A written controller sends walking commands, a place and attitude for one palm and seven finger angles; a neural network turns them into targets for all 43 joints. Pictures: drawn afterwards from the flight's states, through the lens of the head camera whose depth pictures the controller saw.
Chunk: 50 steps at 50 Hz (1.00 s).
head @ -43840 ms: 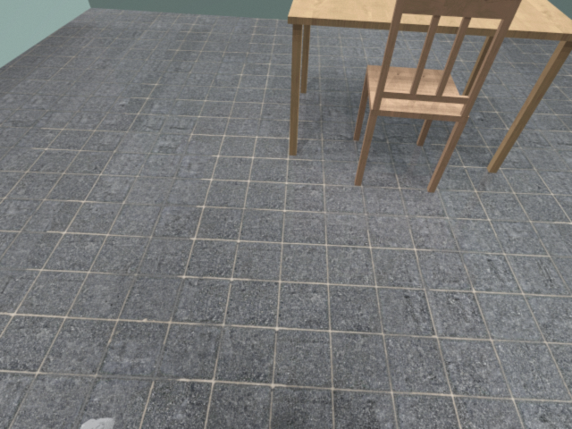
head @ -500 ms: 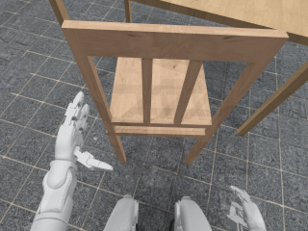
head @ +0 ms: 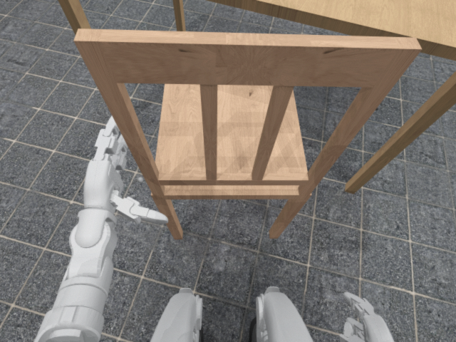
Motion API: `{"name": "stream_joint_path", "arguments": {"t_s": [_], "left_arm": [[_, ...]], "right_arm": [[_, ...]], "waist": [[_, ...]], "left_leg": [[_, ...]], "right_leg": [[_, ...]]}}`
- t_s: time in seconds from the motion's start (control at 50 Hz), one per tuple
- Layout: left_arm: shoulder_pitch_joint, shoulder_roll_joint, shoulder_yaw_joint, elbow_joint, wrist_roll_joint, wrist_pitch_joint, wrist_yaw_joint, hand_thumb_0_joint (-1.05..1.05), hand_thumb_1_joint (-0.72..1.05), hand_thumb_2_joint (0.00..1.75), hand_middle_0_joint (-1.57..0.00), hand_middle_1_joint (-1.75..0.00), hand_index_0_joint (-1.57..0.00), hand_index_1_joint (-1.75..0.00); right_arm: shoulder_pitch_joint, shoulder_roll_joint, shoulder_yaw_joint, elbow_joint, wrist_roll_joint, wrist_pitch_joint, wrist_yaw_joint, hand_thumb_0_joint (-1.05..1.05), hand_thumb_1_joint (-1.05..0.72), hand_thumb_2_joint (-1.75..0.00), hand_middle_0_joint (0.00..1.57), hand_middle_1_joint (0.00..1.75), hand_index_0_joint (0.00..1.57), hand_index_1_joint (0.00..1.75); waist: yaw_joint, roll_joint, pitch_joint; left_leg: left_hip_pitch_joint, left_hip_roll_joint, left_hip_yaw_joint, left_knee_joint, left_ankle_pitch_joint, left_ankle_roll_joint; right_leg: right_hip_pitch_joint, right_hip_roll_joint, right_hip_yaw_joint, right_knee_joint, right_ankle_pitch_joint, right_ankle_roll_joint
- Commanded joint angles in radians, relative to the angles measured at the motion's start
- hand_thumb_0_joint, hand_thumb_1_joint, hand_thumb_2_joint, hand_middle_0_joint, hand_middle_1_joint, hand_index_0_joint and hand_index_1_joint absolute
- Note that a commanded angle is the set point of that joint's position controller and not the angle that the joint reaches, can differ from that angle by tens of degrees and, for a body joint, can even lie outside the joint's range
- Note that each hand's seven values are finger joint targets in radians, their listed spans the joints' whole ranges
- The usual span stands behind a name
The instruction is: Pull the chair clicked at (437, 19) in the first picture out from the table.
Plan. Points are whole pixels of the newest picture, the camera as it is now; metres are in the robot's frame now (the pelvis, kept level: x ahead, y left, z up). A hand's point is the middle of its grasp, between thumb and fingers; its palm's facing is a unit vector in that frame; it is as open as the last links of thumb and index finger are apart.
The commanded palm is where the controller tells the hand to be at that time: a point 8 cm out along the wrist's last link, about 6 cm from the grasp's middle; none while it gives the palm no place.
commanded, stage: push the fingers through the gap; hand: left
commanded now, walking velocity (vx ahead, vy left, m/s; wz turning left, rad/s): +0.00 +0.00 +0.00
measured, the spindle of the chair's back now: (210, 140) +0.46 +0.04 +0.03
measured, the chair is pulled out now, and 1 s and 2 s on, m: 0.18 0.18 0.19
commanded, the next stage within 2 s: hook a spindle and tug to test in 0.72 s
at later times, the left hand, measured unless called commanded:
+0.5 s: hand (144, 162) +0.41 +0.16 +0.02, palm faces +0.02 -1.00 -0.03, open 16.9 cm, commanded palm +0.39 +0.20 +0.02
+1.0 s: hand (146, 162) +0.42 +0.15 +0.02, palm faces +0.03 -1.00 -0.03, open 16.6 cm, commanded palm +0.39 +0.21 +0.02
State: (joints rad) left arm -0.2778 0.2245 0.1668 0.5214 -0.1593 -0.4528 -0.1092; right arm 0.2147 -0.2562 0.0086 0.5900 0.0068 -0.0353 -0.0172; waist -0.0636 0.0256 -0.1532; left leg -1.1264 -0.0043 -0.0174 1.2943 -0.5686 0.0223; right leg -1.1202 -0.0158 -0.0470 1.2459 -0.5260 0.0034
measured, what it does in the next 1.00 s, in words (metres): stands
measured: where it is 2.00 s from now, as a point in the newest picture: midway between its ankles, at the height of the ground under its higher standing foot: outside the picture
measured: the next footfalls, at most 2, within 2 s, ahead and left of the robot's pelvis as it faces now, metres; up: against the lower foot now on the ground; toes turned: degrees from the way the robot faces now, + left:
none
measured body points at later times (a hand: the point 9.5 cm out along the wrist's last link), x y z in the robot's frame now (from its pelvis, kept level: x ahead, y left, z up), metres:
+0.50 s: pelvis +0.00 +0.00 +0.00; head +0.13 +0.01 +0.43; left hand +0.41 +0.21 +0.02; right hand +0.10 -0.26 -0.12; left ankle +0.02 +0.10 -0.62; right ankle +0.03 -0.13 -0.62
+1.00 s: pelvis +0.00 +0.00 +0.00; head +0.13 +0.01 +0.43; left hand +0.41 +0.21 +0.02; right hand +0.10 -0.26 -0.12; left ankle +0.02 +0.10 -0.62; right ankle +0.03 -0.13 -0.62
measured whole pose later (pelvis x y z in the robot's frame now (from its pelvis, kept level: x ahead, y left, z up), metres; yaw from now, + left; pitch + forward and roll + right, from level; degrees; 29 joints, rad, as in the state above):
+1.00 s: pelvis +0.00 +0.00 +0.00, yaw -1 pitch +24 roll -2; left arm -0.45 0.24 0.23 0.73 -0.13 -0.50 -0.09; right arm 0.24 -0.25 0.01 0.60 0.00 0.02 0.00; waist -0.09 0.03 -0.15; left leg -1.14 0.00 -0.01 1.29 -0.56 0.02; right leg -1.14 -0.01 -0.04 1.24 -0.51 0.00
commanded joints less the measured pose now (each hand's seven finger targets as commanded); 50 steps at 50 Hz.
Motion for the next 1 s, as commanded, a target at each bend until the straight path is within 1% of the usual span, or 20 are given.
{"name": "stream_joint_path", "arguments": {"t_s": [0.0,0.04,0.08,0.12,0.2,0.24,0.28,0.32,0.36,0.42,0.44,0.5,0.64,0.66,0.74,0.8,0.86,0.9,0.92,0.98], "left_arm": [[-0.265,0.134,0.05,-0.157,-0.007,-0.071,0.008,0.0,-0.5,0.3,-0.06,-0.08,-0.06,-0.08],[-0.306,0.163,0.071,-0.149,-0.005,-0.078,0.012,0.0,-0.5,0.3,-0.06,-0.08,-0.06,-0.08],[-0.337,0.157,0.067,-0.121,0.0,-0.083,0.012,0.0,-0.5,0.3,-0.06,-0.08,-0.06,-0.08],[-0.363,0.164,0.074,-0.118,0.002,-0.093,0.012,0.0,-0.5,0.3,-0.06,-0.08,-0.06,-0.08],[-0.432,0.163,0.068,-0.056,0.009,-0.094,0.009,0.0,-0.5,0.3,-0.06,-0.08,-0.06,-0.08],[-0.446,0.189,0.094,-0.03,0.009,-0.096,0.008,0.0,-0.5,0.3,-0.06,-0.08,-0.06,-0.08],[-0.47,0.2,0.104,-0.024,0.008,-0.101,0.003,0.0,-0.5,0.3,-0.06,-0.08,-0.06,-0.08],[-0.447,0.185,0.096,-0.027,0.008,-0.106,-0.002,0.0,-0.5,0.3,-0.06,-0.08,-0.06,-0.08],[-0.394,0.178,0.098,0.001,0.006,-0.099,-0.004,0.0,-0.5,0.3,-0.06,-0.08,-0.06,-0.08],[-0.434,0.158,0.073,0.002,0.008,-0.096,-0.003,0.0,-0.5,0.3,-0.06,-0.08,-0.06,-0.08],[-0.44,0.181,0.094,0.005,0.01,-0.099,0.003,0.0,-0.5,0.3,-0.06,-0.08,-0.06,-0.08],[-0.461,0.173,0.086,-0.036,0.015,-0.117,0.017,0.0,-0.5,0.3,-0.06,-0.08,-0.06,-0.08],[-0.502,0.174,0.083,0.012,0.033,-0.129,0.037,0.0,-0.5,0.3,-0.06,-0.08,-0.06,-0.08],[-0.503,0.188,0.095,0.034,0.035,-0.127,0.037,0.0,-0.5,0.3,-0.06,-0.08,-0.06,-0.08],[-0.473,0.193,0.103,0.009,0.028,-0.128,0.03,0.0,-0.5,0.3,-0.06,-0.08,-0.06,-0.08],[-0.469,0.151,0.071,-0.002,0.022,-0.12,0.026,0.0,-0.5,0.3,-0.06,-0.08,-0.06,-0.08],[-0.467,0.153,0.069,0.016,0.023,-0.111,0.026,0.0,-0.5,0.3,-0.11,-0.24,-0.11,-0.24],[-0.443,0.196,0.112,0.008,0.02,-0.114,0.028,0.0,-0.5,0.3,-0.15,-0.35,-0.15,-0.35],[-0.445,0.173,0.091,0.01,0.019,-0.114,0.025,0.0,-0.5,0.3,-0.17,-0.41,-0.17,-0.41],[-0.443,0.198,0.114,-0.009,0.019,-0.128,0.024,0.0,-0.5,0.3,-0.22,-0.57,-0.22,-0.57]], "right_arm": [[0.051,-0.149,-0.065,-0.106,0.002,-0.028,-0.003,0.0,-0.9,-0.9,0.2,0.3,0.2,0.3],[0.055,-0.152,-0.064,-0.102,0.0,-0.026,-0.005,0.0,-0.9,-0.9,0.2,0.3,0.2,0.3],[0.059,-0.149,-0.063,-0.097,-0.001,-0.021,-0.004,0.0,-0.9,-0.9,0.2,0.3,0.2,0.3],[0.063,-0.149,-0.063,-0.094,-0.002,-0.02,-0.004,0.0,-0.9,-0.9,0.2,0.3,0.2,0.3],[0.075,-0.152,-0.063,-0.079,-0.004,-0.013,-0.001,0.0,-0.9,-0.9,0.2,0.3,0.2,0.3],[0.083,-0.156,-0.064,-0.079,-0.005,-0.011,-0.002,0.0,-0.9,-0.9,0.2,0.3,0.2,0.3],[0.086,-0.154,-0.062,-0.078,-0.005,-0.008,-0.002,0.0,-0.9,-0.9,0.2,0.3,0.2,0.3],[0.088,-0.153,-0.065,-0.082,-0.006,-0.006,0.001,0.0,-0.9,-0.9,0.2,0.3,0.2,0.3],[0.096,-0.153,-0.066,-0.086,-0.003,0.0,0.007,0.0,-0.9,-0.9,0.2,0.3,0.2,0.3],[0.094,-0.154,-0.066,-0.086,-0.001,0.008,0.011,0.0,-0.9,-0.9,0.2,0.3,0.2,0.3],[0.098,-0.157,-0.066,-0.085,-0.001,0.008,0.01,0.0,-0.9,-0.9,0.2,0.3,0.2,0.3],[0.097,-0.153,-0.067,-0.085,-0.005,0.009,0.01,0.0,-0.9,-0.9,0.2,0.3,0.2,0.3],[0.099,-0.155,-0.065,-0.075,-0.01,0.014,0.01,0.0,-0.9,-0.9,0.2,0.3,0.2,0.3],[0.1,-0.157,-0.064,-0.072,-0.01,0.016,0.009,0.0,-0.9,-0.9,0.2,0.3,0.2,0.3],[0.101,-0.156,-0.065,-0.086,-0.01,0.018,0.011,0.0,-0.9,-0.9,0.2,0.3,0.2,0.3],[0.102,-0.152,-0.067,-0.083,-0.009,0.022,0.016,0.0,-0.9,-0.9,0.2,0.3,0.2,0.3],[0.099,-0.152,-0.064,-0.084,-0.007,0.026,0.016,0.0,-0.9,-0.9,0.2,0.3,0.2,0.3],[0.097,-0.155,-0.065,-0.086,-0.007,0.027,0.013,0.0,-0.9,-0.9,0.2,0.3,0.2,0.3],[0.093,-0.15,-0.063,-0.09,-0.006,0.026,0.014,0.0,-0.9,-0.9,0.2,0.3,0.2,0.3],[0.093,-0.15,-0.064,-0.089,-0.007,0.022,0.011,0.0,-0.9,-0.9,0.2,0.3,0.2,0.3]], "waist": [[-0.012,0.013,-0.42],[-0.013,0.021,-0.423],[-0.021,0.004,-0.427],[-0.017,0.034,-0.438],[-0.035,0.028,-0.432],[-0.034,0.009,-0.44],[-0.03,0.021,-0.459],[-0.022,0.044,-0.482],[-0.019,0.023,-0.473],[-0.035,0.023,-0.432],[-0.031,0.022,-0.432],[-0.029,0.04,-0.466],[-0.043,0.04,-0.431],[-0.045,0.015,-0.428],[-0.025,0.046,-0.487],[-0.036,0.041,-0.482],[-0.044,0.016,-0.446],[-0.028,0.004,-0.456],[-0.034,0.005,-0.446],[-0.028,0.006,-0.455]], "left_leg": [[0.273,0.007,-0.027,-0.183,0.326,-0.014],[0.261,0.005,-0.027,-0.18,0.325,-0.012],[0.247,0.004,-0.021,-0.175,0.319,-0.009],[0.264,0.004,-0.024,-0.179,0.329,-0.014],[0.258,0.005,-0.025,-0.171,0.318,-0.012],[0.234,0.002,-0.021,-0.167,0.308,-0.007],[0.233,0.0,-0.018,-0.169,0.315,-0.008],[0.267,0.002,-0.017,-0.17,0.347,-0.012],[0.272,0.006,-0.019,-0.176,0.364,-0.012],[0.248,0.006,-0.019,-0.182,0.32,-0.01],[0.25,0.005,-0.02,-0.182,0.317,-0.009],[0.279,0.006,-0.021,-0.182,0.332,-0.011],[0.255,0.004,-0.022,-0.178,0.302,-0.009],[0.245,0.004,-0.021,-0.176,0.291,-0.008],[0.278,0.004,-0.02,-0.176,0.347,-0.012],[0.296,0.009,-0.024,-0.175,0.374,-0.014],[0.257,0.005,-0.016,-0.175,0.338,-0.008],[0.24,0.003,-0.012,-0.177,0.327,-0.007],[0.233,0.001,-0.008,-0.176,0.317,-0.005],[0.241,0.002,-0.008,-0.175,0.326,-0.006]], "right_leg": [[0.241,0.017,0.003,-0.148,0.261,-0.031],[0.246,0.017,0.006,-0.145,0.264,-0.033],[0.259,0.017,0.011,-0.148,0.274,-0.029],[0.248,0.017,0.009,-0.143,0.272,-0.032],[0.229,0.018,0.009,-0.146,0.262,-0.031],[0.251,0.02,0.014,-0.148,0.264,-0.03],[0.266,0.018,0.017,-0.146,0.277,-0.03],[0.261,0.019,0.016,-0.144,0.292,-0.032],[0.264,0.023,0.01,-0.147,0.305,-0.033],[0.246,0.022,0.009,-0.155,0.27,-0.03],[0.24,0.024,0.008,-0.154,0.261,-0.032],[0.242,0.023,0.01,-0.151,0.27,-0.031],[0.22,0.023,0.009,-0.152,0.244,-0.031],[0.223,0.024,0.01,-0.154,0.239,-0.03],[0.252,0.022,0.011,-0.141,0.285,-0.034],[0.241,0.023,0.005,-0.144,0.304,-0.031],[0.249,0.024,0.011,-0.154,0.293,-0.029],[0.275,0.023,0.017,-0.155,0.293,-0.029],[0.278,0.023,0.02,-0.16,0.292,-0.028],[0.284,0.023,0.02,-0.156,0.299,-0.029]]}}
